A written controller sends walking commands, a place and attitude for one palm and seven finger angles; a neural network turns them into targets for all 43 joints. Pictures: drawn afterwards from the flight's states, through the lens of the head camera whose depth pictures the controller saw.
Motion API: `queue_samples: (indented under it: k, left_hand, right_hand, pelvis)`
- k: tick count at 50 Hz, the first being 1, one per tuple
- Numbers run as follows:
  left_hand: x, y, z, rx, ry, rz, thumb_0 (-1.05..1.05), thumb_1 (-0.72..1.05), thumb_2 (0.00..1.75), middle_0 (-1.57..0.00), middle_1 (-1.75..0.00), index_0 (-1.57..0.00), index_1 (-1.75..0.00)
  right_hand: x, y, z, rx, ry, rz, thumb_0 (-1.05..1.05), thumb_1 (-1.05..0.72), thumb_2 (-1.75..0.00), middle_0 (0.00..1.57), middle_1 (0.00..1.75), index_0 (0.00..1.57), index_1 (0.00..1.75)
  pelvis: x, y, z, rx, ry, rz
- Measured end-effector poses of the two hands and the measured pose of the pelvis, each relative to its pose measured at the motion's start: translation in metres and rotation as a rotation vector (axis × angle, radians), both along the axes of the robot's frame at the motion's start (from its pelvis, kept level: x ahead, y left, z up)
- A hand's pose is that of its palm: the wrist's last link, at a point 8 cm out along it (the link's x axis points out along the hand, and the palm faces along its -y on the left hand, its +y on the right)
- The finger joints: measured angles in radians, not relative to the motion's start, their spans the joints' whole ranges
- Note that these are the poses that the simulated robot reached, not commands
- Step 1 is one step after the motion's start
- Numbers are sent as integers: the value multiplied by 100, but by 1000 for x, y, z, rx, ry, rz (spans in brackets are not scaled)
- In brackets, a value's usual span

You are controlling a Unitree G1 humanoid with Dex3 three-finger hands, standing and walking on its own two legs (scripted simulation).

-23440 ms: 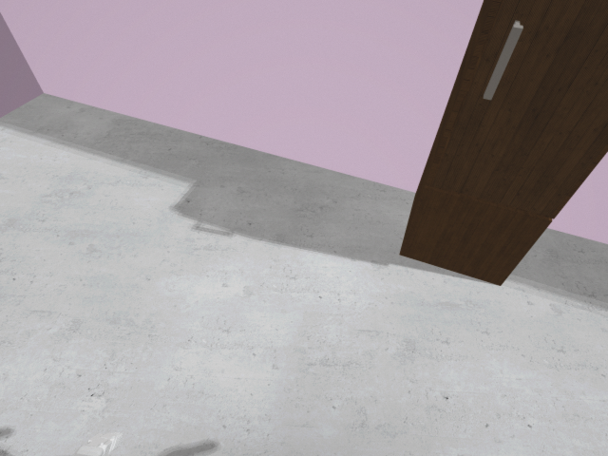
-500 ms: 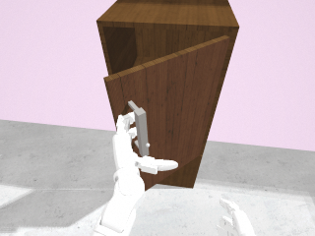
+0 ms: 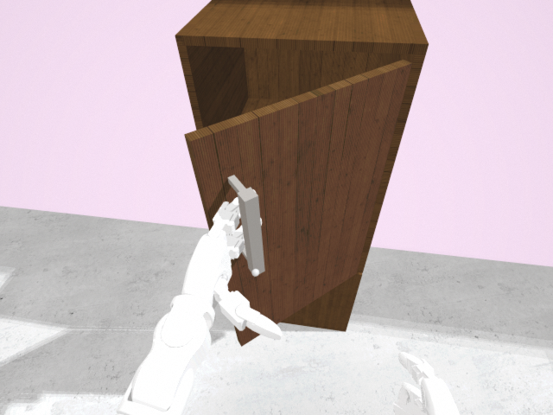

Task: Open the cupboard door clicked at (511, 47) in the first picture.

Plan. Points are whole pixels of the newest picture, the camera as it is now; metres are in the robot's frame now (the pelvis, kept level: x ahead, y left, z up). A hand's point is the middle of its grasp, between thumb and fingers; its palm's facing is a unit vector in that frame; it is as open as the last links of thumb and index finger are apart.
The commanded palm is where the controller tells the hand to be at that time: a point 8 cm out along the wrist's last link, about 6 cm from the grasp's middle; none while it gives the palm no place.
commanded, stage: slide the hand sideways off the handle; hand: left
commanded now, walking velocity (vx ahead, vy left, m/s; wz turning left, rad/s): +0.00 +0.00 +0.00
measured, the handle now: (246, 228) +0.35 +0.08 +0.10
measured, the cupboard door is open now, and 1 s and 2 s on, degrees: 42 43 43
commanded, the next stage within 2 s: draw the hand back to the body in 0.94 s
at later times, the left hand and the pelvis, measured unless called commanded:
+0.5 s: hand (231, 296) +0.24 +0.09 +0.10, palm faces -0.07 -1.00 -0.02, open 16.3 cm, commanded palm +0.21 +0.14 +0.10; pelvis +0.02 -0.01 +0.00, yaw -1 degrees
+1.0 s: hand (193, 329) +0.20 +0.12 +0.10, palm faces -0.05 -1.00 -0.05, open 16.3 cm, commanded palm +0.17 +0.18 +0.10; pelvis +0.02 -0.01 -0.01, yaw +0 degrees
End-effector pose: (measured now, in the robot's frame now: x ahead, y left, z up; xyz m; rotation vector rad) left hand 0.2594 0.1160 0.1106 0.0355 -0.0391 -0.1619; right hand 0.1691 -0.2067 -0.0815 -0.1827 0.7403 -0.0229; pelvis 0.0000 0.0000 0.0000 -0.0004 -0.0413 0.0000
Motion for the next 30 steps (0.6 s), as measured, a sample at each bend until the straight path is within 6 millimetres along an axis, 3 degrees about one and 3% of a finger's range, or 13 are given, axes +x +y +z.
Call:
queue_samples:
  k: [11,19,30]
  left_hand:
    - [-18,-6,-3,-34,20,60,-1,-50,30,-12,-31,-13,-30]
    - [-29,16,-12,4,62,88,-1,-50,30,-15,-30,-14,-29]
    - [-46,29,-8,0,41,95,-1,-50,30,-15,-30,-16,-30]
  right_hand:
    - [12,-1,14,33,-86,4,1,-90,-90,20,29,20,30]
    - [24,-6,16,17,-103,10,1,-90,-90,20,29,20,30]
    - [31,-13,14,8,-142,14,1,-90,-90,20,29,20,30]
  pelvis:
    - [9,-5,0,9,18,-26]
    - [15,-11,-1,2,20,-23]
    - [24,-12,-3,0,45,-12]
